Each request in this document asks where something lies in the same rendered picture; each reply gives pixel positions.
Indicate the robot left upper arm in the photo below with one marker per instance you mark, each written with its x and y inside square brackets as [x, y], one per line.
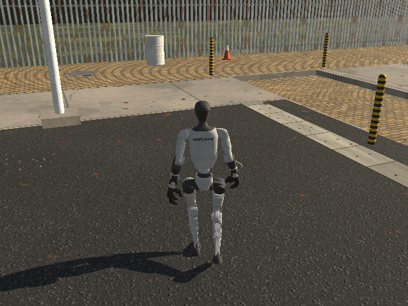
[180, 146]

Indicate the right robot foot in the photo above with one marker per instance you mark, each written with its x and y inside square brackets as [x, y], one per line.
[217, 259]

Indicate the robot right hand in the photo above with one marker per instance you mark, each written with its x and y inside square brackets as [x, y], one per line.
[231, 179]

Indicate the robot right upper arm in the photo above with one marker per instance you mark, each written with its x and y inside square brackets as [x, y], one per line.
[226, 144]

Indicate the robot left forearm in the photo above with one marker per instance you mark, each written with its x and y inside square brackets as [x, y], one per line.
[175, 170]

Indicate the robot right forearm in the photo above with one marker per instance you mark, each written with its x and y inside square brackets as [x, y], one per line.
[233, 168]

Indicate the robot left hand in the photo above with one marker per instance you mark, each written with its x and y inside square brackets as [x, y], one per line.
[171, 196]

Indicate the humanoid robot head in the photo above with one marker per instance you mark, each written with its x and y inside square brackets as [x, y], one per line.
[202, 110]

